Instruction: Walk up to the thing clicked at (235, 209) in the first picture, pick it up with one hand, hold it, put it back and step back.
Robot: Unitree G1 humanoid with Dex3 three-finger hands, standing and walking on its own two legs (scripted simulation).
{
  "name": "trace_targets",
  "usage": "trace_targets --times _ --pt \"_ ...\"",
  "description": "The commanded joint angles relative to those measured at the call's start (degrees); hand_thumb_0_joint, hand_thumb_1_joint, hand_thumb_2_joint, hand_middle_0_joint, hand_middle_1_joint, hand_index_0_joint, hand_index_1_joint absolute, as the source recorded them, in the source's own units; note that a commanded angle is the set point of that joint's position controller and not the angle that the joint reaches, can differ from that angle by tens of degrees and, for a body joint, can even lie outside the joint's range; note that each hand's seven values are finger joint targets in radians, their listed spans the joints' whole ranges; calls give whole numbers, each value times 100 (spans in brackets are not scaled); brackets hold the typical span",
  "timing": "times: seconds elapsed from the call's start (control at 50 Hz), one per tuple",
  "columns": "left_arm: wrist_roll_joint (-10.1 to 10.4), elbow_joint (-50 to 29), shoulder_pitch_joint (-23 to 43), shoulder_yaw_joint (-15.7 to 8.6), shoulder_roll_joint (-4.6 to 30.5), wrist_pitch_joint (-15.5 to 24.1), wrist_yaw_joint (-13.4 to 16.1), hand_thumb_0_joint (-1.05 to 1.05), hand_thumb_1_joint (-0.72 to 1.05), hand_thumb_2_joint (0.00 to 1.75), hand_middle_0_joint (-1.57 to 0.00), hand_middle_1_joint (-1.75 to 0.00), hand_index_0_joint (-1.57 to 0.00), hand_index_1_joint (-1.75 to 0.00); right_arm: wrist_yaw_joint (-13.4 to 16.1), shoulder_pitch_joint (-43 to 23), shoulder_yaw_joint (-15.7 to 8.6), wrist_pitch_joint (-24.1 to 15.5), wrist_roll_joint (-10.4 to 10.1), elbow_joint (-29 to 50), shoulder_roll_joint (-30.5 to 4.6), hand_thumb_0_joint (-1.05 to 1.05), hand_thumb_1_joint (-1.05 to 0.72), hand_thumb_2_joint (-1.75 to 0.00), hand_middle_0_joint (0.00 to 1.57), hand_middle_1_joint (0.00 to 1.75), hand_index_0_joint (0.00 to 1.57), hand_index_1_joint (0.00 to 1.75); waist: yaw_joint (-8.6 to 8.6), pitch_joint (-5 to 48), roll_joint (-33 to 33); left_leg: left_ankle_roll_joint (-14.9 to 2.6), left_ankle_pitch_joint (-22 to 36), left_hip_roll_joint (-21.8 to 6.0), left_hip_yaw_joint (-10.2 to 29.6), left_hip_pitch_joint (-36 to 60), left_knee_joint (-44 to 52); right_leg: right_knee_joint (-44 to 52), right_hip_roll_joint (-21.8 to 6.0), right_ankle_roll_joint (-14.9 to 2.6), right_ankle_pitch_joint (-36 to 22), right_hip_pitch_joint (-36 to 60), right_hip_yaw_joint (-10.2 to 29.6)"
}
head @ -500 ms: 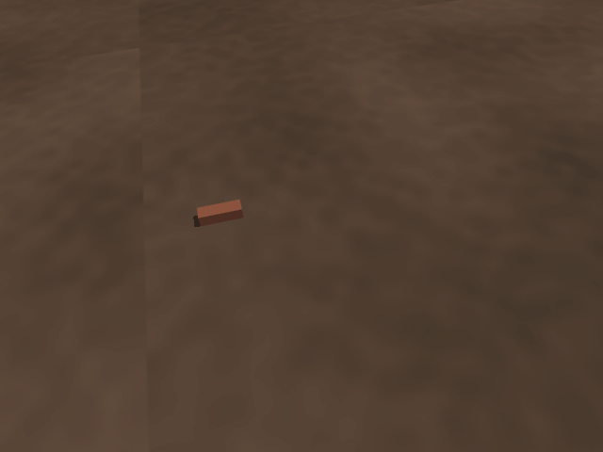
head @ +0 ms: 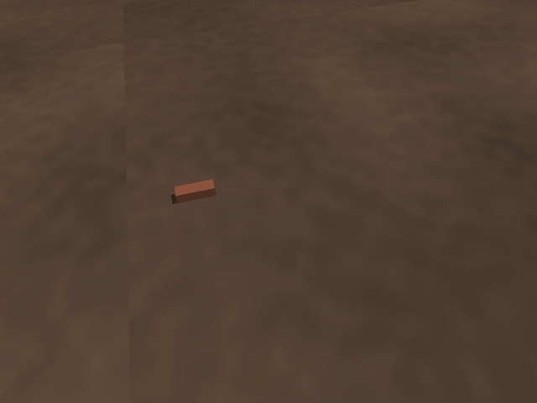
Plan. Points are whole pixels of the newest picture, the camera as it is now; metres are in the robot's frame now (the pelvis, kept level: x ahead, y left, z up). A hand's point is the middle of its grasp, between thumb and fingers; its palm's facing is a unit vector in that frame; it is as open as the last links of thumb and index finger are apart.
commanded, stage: stand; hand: left
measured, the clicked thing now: (195, 191) +1.24 +0.39 -0.75
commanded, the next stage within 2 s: walk up in 0.62 s
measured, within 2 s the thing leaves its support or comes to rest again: neither
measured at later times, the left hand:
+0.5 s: hand out of the picture +0.08 +0.25 -0.16, palm faces -0.02 -0.94 -0.34, open 7.4 cm
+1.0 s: hand out of the picture +0.06 +0.35 -0.19, palm faces +0.11 -0.93 -0.35, open 7.4 cm
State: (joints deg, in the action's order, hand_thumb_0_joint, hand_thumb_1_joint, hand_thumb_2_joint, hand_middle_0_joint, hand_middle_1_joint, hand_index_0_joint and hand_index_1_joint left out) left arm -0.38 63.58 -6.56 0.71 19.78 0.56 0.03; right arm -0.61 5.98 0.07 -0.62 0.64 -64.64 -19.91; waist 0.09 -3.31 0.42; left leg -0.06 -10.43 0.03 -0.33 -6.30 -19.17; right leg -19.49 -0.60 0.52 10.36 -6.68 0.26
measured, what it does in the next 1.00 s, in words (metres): walks ahead: left foot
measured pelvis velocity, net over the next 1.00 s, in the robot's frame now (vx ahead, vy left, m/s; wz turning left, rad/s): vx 0.08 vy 0.06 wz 0.11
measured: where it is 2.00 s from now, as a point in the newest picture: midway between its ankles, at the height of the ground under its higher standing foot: (261, 322)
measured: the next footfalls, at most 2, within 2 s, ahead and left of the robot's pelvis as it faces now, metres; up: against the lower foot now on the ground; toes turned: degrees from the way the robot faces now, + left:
left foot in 0.96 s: +0.17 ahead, +0.18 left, +0.00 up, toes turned +10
right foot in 1.46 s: +0.49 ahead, -0.05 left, +0.00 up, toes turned +4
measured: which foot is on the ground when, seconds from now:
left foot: down 0.00-0.72, up 0.74-0.94, down 0.96-1.00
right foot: down 0.00-0.96, up 0.98-1.00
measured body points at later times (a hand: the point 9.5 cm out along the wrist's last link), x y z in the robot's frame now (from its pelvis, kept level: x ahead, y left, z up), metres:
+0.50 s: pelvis +0.00 +0.00 +0.00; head +0.01 +0.00 +0.45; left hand +0.08 +0.30 -0.13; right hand +0.08 -0.30 -0.13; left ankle +0.00 +0.12 -0.75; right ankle +0.00 -0.12 -0.75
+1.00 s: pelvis +0.08 +0.06 -0.03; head +0.08 +0.09 +0.42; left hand +0.06 +0.40 -0.16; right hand +0.19 -0.28 -0.11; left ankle +0.14 +0.18 -0.75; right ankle +0.01 -0.11 -0.73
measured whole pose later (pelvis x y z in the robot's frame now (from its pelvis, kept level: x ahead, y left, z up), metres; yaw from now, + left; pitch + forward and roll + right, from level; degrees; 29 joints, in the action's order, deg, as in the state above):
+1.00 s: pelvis +0.08 +0.06 -0.03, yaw +6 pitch -3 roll +0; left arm -2.7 57.4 -16.6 -5.4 26.7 0.1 -3.6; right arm -3.8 14.5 -6.4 -4.1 2.4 -55.0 -24.6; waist 2.2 -3.5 4.1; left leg -1.0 -12.9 -1.4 -3.3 -20.6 -37.3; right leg -41.6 -5.9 -2.5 28.9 -7.5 -2.1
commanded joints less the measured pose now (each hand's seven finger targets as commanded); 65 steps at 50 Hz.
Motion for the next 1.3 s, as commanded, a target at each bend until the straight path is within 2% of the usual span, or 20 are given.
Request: trace_targets --times 0.0,0.58,0.6,0.62,0.66,0.7,0.72,0.74,0.84,0.86,0.9,0.92,0.94,0.96,0.98,1.0,1.04,1.08,1.18,1.28 --pt "0 -362 267 -271 1240 133 65 0 90 90 -20 -30 -20 -30 106 -216 -228 -124 -19 346 -1173 0 -90 -90 20 30 20 30 -36 535 -33 -119 825 -704 556 123 312 272 -683 -203 -839 79 505" --pt "-16 -351 177 -261 1240 135 57 0 90 90 -20 -30 -20 -30 107 -226 -231 -117 -21 357 -1222 0 -90 -90 20 30 20 30 0 493 -65 -135 765 -726 582 206 320 358 -685 -198 -736 48 513" --pt "-133 -637 -128 -681 1746 212 -126 0 90 90 -20 -30 -20 -30 -44 320 -571 -194 49 628 -1643 0 -90 -90 20 30 20 30 46 1027 92 -591 -2209 -522 864 -112 -38 -236 -326 -353 2088 379 208" --pt "-186 -624 -125 -703 1710 211 -185 0 90 90 -20 -30 -20 -30 -107 213 -619 -192 100 659 -1720 0 -90 -90 20 30 20 30 120 445 -108 -683 -3083 -624 1126 -871 -13 -469 -388 -440 2816 -26 355" --pt "-220 -743 -303 -768 1645 240 -259 0 90 90 -20 -30 -20 -30 -167 -161 -616 -188 127 916 -1589 0 -90 -90 20 30 20 30 330 -122 -41 -588 -3009 -508 982 -1945 -385 -183 -635 -645 3258 -30 815" --pt "-213 -636 -989 -921 1944 297 -238 0 90 90 -20 -30 -20 -30 -172 -817 -593 -229 142 1282 -1199 0 -90 -90 20 30 20 30 850 -475 931 -191 -1432 85 -117 -3542 -2129 1116 -1767 -1215 3290 1169 2165" --pt "-266 -764 -1066 -967 2080 348 -213 0 90 90 -20 -30 -20 -30 -142 -793 -590 -266 165 1365 -1190 0 -90 -90 20 30 20 30 893 -486 801 -164 -1642 -226 218 -3908 -2789 1411 -2425 -1563 2629 1320 2693" --pt "-259 -874 -859 -997 2128 351 -213 0 90 90 -20 -30 -20 -30 -143 -568 -629 -298 133 1345 -1299 0 -90 -90 20 30 20 30 727 -459 565 -151 -1703 -432 394 -3819 -2778 1372 -2536 -1710 2307 1363 2690" --pt "-275 -1407 249 -952 2020 352 -307 0 90 90 -20 -30 -20 -30 -368 603 -805 -308 55 1217 -1463 0 -90 -90 20 30 20 30 -39 -105 1079 -145 -1170 -626 175 -1656 -2000 1074 -1590 -1138 2465 -189 900" --pt "-245 -1451 251 -919 1949 336 -332 0 90 90 -20 -30 -20 -30 -377 677 -814 -322 64 1199 -1442 0 -90 -90 20 30 20 30 -62 -74 974 -88 -813 -494 15 -1195 -1650 831 -1354 -1040 2208 -527 502" --pt "-204 -1507 332 -863 1814 280 -380 0 90 90 -20 -30 -20 -30 -327 1396 -907 -342 95 1015 -1415 0 -90 -90 20 30 20 30 -442 70 544 7 181 -192 -401 175 -1051 -165 -963 -857 2294 -1408 -179" --pt "-232 -1536 192 -788 1561 242 -394 0 90 90 -20 -30 -20 -30 -250 1987 -1026 -360 131 815 -1602 0 -90 -90 20 30 20 30 -699 395 -277 -30 33 -45 -356 1263 -1117 -1289 -720 -770 2189 -2027 -476" --pt "-208 -1526 -178 -673 1185 213 -409 0 90 90 -20 -30 -20 -30 -160 2471 -1147 -388 181 759 -1984 0 -90 -90 20 30 20 30 -893 564 -1606 -301 -1349 -427 496 2005 -530 -3086 -224 -625 2350 -2923 -904" --pt "-215 -1601 -399 -570 907 197 -392 0 90 90 -20 -30 -20 -30 -77 2602 -1182 -423 258 917 -2467 0 -90 -90 20 30 20 30 -863 523 -2288 -688 -3354 -1674 3132 1796 367 -4473 292 -438 2638 -3883 -301" --pt "-151 -1550 -439 -701 1468 149 -352 0 90 90 -20 -30 -20 -30 -82 1807 -1140 -453 150 1287 -2566 0 -90 -90 20 30 20 30 -559 305 -1224 -1181 -4556 -2307 4452 633 1251 -4716 35 -408 2331 -3484 376" --pt "-146 -1504 -509 -718 1719 141 -347 0 90 90 -20 -30 -20 -30 -109 1294 -1112 -446 19 1444 -2579 0 -90 -90 20 30 20 30 -313 -149 -1134 -1479 -4596 -2527 4476 15 1459 -4797 -361 -429 2047 -3296 565" --pt "-66 -1231 -713 -771 1834 165 -358 0 90 90 -20 -30 -20 -30 -80 1016 -920 -515 20 1542 -2163 0 -90 -90 20 30 20 30 -70 -279 -542 -1150 -2979 -1873 2918 -161 922 -4508 -550 -305 1156 -3013 771" --pt "-65 -1117 -953 -789 1793 142 -404 0 90 90 -20 -30 -20 -30 -72 1120 -843 -594 -47 1581 -1950 0 -90 -90 20 30 20 30 -16 -290 -578 -947 -2212 -1538 1988 -332 899 -4073 -638 -240 711 -2796 535" --pt "-139 -1444 -472 -802 1656 100 -545 0 90 90 -20 -30 -20 -30 -70 1301 -834 -681 -61 1671 -1975 0 -90 -90 20 30 20 30 -87 -601 -627 -1061 -1464 -1471 1331 -461 1180 -3139 -743 35 -2 -2859 307" --pt "-130 -1849 386 -741 1381 146 -648 0 90 90 -20 -30 -20 -30 -38 1683 -827 -684 -71 1667 -1994 0 -90 -90 20 30 20 30 -333 -539 -595 -947 73 -1280 801 71 794 -1970 -655 -104 -466 -2735 -9"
